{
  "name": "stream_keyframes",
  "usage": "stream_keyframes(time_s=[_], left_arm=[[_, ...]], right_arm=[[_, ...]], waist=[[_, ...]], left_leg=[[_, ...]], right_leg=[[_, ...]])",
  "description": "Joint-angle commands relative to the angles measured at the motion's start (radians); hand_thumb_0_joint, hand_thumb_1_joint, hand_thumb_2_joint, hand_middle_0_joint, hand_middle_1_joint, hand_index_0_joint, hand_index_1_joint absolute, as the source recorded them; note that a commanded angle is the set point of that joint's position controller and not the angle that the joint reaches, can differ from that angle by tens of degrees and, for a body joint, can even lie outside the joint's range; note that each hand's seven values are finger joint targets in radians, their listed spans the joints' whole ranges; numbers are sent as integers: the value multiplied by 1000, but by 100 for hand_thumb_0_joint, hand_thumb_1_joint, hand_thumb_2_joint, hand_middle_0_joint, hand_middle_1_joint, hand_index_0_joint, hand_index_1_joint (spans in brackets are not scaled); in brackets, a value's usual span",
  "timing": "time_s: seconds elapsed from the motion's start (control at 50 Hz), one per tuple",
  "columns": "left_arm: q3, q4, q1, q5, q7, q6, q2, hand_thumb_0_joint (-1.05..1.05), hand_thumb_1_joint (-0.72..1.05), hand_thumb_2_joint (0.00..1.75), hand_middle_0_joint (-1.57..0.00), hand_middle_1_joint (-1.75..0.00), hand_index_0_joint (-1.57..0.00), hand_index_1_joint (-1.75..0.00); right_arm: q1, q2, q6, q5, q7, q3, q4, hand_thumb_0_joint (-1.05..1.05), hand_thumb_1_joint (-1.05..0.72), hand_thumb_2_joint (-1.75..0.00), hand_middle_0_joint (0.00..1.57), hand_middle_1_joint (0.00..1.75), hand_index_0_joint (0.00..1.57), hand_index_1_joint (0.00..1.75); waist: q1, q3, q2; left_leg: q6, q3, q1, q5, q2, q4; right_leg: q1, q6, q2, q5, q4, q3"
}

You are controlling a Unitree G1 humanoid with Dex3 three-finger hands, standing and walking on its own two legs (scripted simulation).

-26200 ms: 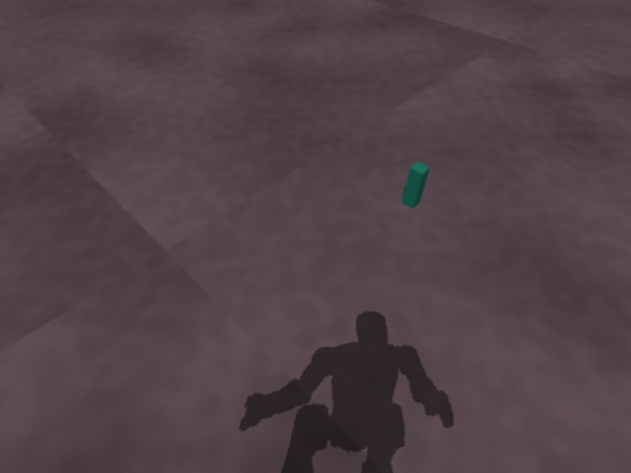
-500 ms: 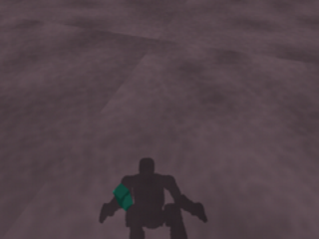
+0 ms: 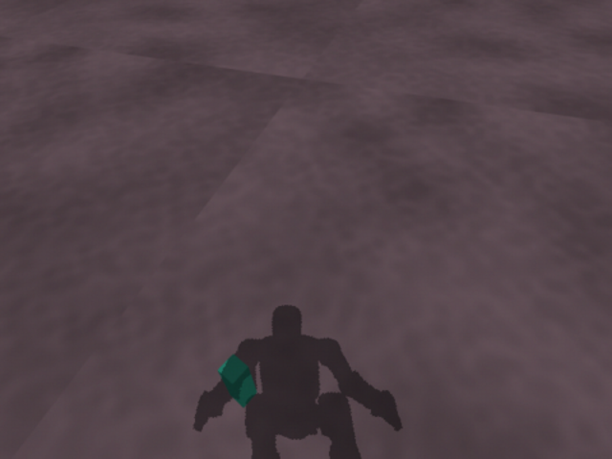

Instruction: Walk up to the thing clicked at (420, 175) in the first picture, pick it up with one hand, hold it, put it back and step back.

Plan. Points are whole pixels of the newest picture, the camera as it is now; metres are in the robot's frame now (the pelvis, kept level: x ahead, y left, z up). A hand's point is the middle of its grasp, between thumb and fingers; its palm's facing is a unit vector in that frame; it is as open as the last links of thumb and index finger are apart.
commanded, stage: stand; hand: left
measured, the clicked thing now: (238, 382) +0.46 +0.24 -0.68
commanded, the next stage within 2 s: step back in 1.20 s
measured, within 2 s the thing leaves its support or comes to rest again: neither
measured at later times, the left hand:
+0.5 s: hand out of the picture +0.08 +0.24 -0.15, palm faces -0.01 -0.94 -0.35, open 7.4 cm
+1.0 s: hand out of the picture +0.10 +0.24 -0.15, palm faces -0.02 -0.94 -0.34, open 7.4 cm
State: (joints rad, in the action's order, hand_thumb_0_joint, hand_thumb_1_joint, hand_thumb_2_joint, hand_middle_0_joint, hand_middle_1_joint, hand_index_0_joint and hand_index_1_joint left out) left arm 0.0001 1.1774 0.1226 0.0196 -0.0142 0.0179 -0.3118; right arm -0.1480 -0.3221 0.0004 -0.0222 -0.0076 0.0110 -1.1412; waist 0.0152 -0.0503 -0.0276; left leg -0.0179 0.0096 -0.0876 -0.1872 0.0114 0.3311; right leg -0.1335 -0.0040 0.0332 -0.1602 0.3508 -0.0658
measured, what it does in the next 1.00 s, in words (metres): stands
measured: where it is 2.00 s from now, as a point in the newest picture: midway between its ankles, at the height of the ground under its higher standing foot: outside the picture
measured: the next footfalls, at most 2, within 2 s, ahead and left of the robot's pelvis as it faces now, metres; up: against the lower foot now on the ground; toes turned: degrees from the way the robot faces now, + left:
right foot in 1.94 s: -0.10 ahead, -0.07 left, +0.00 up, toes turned -3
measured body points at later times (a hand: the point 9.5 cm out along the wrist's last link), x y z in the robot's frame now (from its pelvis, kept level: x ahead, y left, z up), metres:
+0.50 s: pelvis +0.01 +0.00 +0.00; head +0.01 -0.02 +0.45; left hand +0.08 +0.29 -0.13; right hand +0.07 -0.30 -0.14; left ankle +0.00 +0.13 -0.75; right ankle +0.02 -0.12 -0.75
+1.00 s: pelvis +0.02 +0.00 +0.00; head +0.03 -0.01 +0.45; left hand +0.10 +0.29 -0.13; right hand +0.08 -0.30 -0.14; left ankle +0.00 +0.13 -0.75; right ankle +0.02 -0.12 -0.75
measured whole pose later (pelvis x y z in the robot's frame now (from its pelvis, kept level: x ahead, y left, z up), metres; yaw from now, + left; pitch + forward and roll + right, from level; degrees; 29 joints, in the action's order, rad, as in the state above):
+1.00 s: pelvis +0.02 +0.00 +0.00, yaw -1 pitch -2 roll +0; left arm 0.00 1.17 0.09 0.01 0.00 0.02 -0.32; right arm -0.12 -0.34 0.01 -0.01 0.00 0.00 -1.15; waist 0.00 -0.04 -0.02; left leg -0.03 0.00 -0.07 -0.20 0.03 0.29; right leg -0.12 0.00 0.02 -0.17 0.32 -0.06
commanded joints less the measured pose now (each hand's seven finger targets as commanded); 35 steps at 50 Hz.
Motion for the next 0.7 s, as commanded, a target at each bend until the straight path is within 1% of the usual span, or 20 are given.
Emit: stream_keyframes(time_s=[0.0, 0.04, 0.12, 0.14, 0.18, 0.22, 0.24, 0.26, 0.3, 0.32, 0.34, 0.36, 0.4, 0.48, 0.5, 0.54, 0.6, 0.62, 0.64, 0.68], left_arm=[[40, -44, -52, 0, -12, 16, -213, 0, 90, 90, -20, -30, -20, -30], [40, -40, -52, 0, -12, 14, -219, 0, 90, 90, -20, -30, -20, -30], [42, -38, -59, -1, -12, 16, -220, 0, 90, 90, -20, -30, -20, -30], [41, -37, -61, -2, -10, 16, -220, 0, 90, 90, -20, -30, -20, -30], [41, -36, -66, -3, -8, 16, -217, 0, 90, 90, -20, -30, -20, -30], [41, -33, -58, -3, -7, 13, -213, 0, 90, 90, -20, -30, -20, -30], [41, -36, -62, -2, -8, 16, -215, 0, 90, 90, -20, -30, -20, -30], [42, -38, -65, -3, -7, 15, -220, 0, 90, 90, -20, -30, -20, -30], [42, -37, -69, -3, -7, 17, -216, 0, 90, 90, -20, -30, -20, -30], [44, -38, -71, -5, -7, 16, -223, 0, 90, 90, -20, -30, -20, -30], [44, -37, -67, -4, -8, 16, -221, 0, 90, 90, -20, -30, -20, -30], [44, -37, -68, -6, -6, 16, -221, 0, 90, 90, -20, -30, -20, -30], [44, -41, -73, -4, -7, 17, -223, 0, 90, 90, -20, -30, -20, -30], [44, -40, -66, -5, -4, 13, -218, 0, 90, 90, -20, -30, -20, -30], [48, -42, -74, -4, -5, 13, -227, 0, 90, 90, -20, -30, -20, -30], [45, -43, -72, -6, -3, 14, -222, 0, 90, 90, -20, -30, -20, -30], [44, -51, -73, -6, -3, 17, -223, 0, 90, 90, -20, -30, -20, -30], [45, -51, -73, -6, -3, 17, -223, 0, 90, 90, -20, -30, -20, -30], [48, -52, -75, -6, -5, 17, -231, 0, 90, 90, -20, -30, -20, -30], [45, -50, -72, -9, -3, 16, -224, 0, 90, 90, -20, -30, -20, -30]], right_arm=[[32, -184, 21, -3, -15, 27, 44, 0, -90, -90, 20, 30, 20, 30], [38, -186, 21, -2, -14, 28, 43, 0, -90, -90, 20, 30, 20, 30], [40, -192, 22, 0, -15, 28, 43, 0, -90, -90, 20, 30, 20, 30], [41, -191, 22, 0, -13, 25, 43, 0, -90, -90, 20, 30, 20, 30], [38, -192, 23, -1, -15, 24, 38, 0, -90, -90, 20, 30, 20, 30], [47, -201, 23, 1, -14, 27, 40, 0, -90, -90, 20, 30, 20, 30], [41, -198, 23, 0, -14, 27, 41, 0, -90, -90, 20, 30, 20, 30], [41, -195, 24, 1, -13, 25, 41, 0, -90, -90, 20, 30, 20, 30], [47, -197, 26, 2, -13, 25, 42, 0, -90, -90, 20, 30, 20, 30], [36, -194, 25, 1, -13, 23, 40, 0, -90, -90, 20, 30, 20, 30], [46, -205, 25, 3, -13, 27, 43, 0, -90, -90, 20, 30, 20, 30], [43, -200, 25, 2, -13, 25, 43, 0, -90, -90, 20, 30, 20, 30], [44, -201, 25, 3, -12, 24, 44, 0, -90, -90, 20, 30, 20, 30], [50, -203, 24, 2, -13, 23, 44, 0, -90, -90, 20, 30, 20, 30], [43, -204, 23, 2, -14, 24, 43, 0, -90, -90, 20, 30, 20, 30], [43, -204, 24, 2, -11, 24, 44, 0, -90, -90, 20, 30, 20, 30], [48, -210, 28, 2, -11, 25, 44, 0, -90, -90, 20, 30, 20, 30], [47, -205, 27, 3, -11, 22, 43, 0, -90, -90, 20, 30, 20, 30], [42, -204, 27, 2, -11, 24, 43, 0, -90, -90, 20, 30, 20, 30], [50, -209, 26, 4, -11, 24, 43, 0, -90, -90, 20, 30, 20, 30]], waist=[[-2, 38, 16], [1, 31, 24], [-2, 55, 30], [-3, 45, 30], [-4, 43, 19], [1, 28, 23], [-4, 50, 28], [-4, 50, 35], [-5, 58, 24], [-6, 60, 37], [-5, 59, 29], [-4, 52, 33], [-7, 53, 28], [-1, 38, 25], [-9, 47, 35], [-6, 45, 32], [-8, 68, 23], [-7, 61, 19], [-9, 71, 33], [-8, 57, 28]], left_leg=[[30, 79, -59, 59, 96, -73], [29, 82, -60, 53, 98, -81], [31, 78, -42, 87, 105, -76], [28, 77, -47, 84, 101, -82], [29, 74, -50, 72, 104, -79], [29, 78, -53, 55, 104, -85], [33, 74, -45, 73, 109, -77], [29, 74, -43, 77, 107, -85], [32, 72, -35, 95, 111, -76], [29, 70, -39, 82, 108, -85], [32, 72, -33, 93, 111, -82], [29, 72, -40, 89, 109, -86], [30, 69, -38, 96, 112, -81], [30, 72, -47, 56, 112, -88], [30, 71, -45, 57, 113, -87], [28, 71, -45, 57, 112, -88], [27, 68, -30, 101, 117, -79], [26, 66, -37, 103, 115, -80], [25, 66, -33, 97, 116, -84], [28, 68, -35, 90, 117, -82]], right_leg=[[40, 18, 104, 45, -74, 124], [35, 17, 102, 22, -77, 122], [51, 20, 108, 75, -75, 125], [40, 16, 100, 62, -77, 121], [47, 17, 104, 65, -77, 125], [35, 15, 98, 35, -84, 123], [48, 20, 106, 68, -83, 127], [41, 19, 102, 64, -80, 125], [56, 19, 107, 115, -78, 128], [55, 18, 103, 91, -78, 125], [55, 18, 104, 103, -79, 125], [51, 16, 102, 87, -81, 125], [54, 16, 105, 106, -81, 127], [38, 15, 101, 56, -88, 125], [39, 18, 102, 56, -87, 129], [36, 17, 98, 33, -88, 126], [53, 20, 107, 110, -79, 134], [56, 18, 104, 125, -79, 129], [59, 20, 106, 115, -76, 129], [51, 19, 104, 98, -80, 131]])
